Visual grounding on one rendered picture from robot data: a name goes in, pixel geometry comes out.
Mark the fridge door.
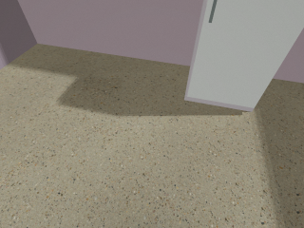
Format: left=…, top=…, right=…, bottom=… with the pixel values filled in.
left=187, top=0, right=304, bottom=108

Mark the handle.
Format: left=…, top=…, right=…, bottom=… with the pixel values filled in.
left=208, top=0, right=218, bottom=23

